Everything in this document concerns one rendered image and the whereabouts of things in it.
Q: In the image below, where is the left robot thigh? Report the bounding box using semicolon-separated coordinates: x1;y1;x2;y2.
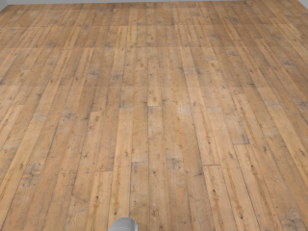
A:
108;218;139;231

